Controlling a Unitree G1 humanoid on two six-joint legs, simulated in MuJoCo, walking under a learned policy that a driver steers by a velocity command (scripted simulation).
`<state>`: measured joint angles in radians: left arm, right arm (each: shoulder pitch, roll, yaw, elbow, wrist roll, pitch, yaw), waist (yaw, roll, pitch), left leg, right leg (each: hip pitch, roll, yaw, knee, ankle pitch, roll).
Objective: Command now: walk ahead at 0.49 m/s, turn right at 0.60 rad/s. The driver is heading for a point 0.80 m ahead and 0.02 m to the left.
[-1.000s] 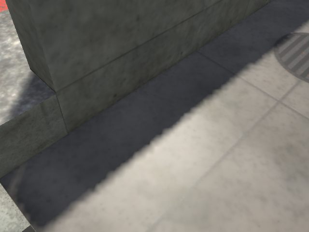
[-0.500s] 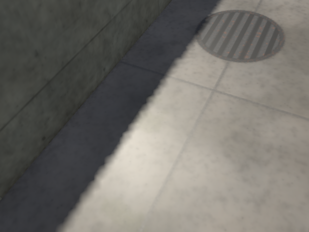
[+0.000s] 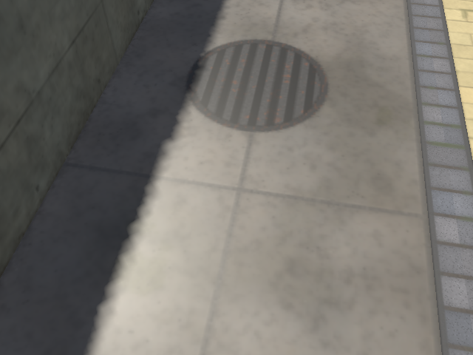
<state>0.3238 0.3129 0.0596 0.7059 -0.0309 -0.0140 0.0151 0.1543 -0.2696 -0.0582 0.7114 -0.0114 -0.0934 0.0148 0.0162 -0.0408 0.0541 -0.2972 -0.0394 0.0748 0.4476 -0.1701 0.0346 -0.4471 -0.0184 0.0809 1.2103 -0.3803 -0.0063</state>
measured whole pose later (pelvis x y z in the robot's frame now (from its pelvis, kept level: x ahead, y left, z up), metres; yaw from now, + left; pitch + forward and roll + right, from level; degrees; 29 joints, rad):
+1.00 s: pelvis +0.57 -0.03 -0.01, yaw +11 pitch +1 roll +0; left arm 0.20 0.29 0.06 0.75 -0.01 -0.11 0.01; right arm 0.21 -0.30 -0.07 0.72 0.02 -0.04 0.04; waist -0.01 -0.01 0.08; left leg -0.37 -0.10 0.02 0.54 -0.18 0.11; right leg -0.38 -0.04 0.04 1.22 -0.40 0.00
